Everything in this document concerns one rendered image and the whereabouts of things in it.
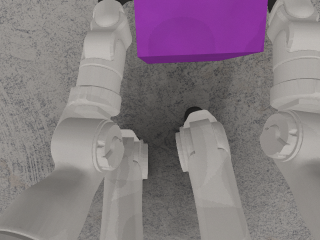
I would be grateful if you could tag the robot right foot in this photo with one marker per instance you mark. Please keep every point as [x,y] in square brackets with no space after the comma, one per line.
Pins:
[191,110]

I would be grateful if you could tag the carton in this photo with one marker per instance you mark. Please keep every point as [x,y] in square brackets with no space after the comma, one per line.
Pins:
[178,31]

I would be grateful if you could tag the right robot hand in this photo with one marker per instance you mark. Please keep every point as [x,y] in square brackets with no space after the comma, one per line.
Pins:
[270,4]

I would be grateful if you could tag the robot right forearm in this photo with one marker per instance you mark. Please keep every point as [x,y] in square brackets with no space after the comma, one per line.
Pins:
[294,31]

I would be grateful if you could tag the robot left forearm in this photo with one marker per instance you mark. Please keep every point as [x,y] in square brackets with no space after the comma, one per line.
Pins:
[101,68]

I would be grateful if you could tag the left robot upper arm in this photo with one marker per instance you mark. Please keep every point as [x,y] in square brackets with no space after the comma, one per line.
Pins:
[56,208]

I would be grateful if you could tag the robot left thigh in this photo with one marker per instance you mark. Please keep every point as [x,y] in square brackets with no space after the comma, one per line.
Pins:
[122,217]

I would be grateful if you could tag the right robot upper arm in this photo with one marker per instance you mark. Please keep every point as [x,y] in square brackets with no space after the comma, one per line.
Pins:
[292,139]

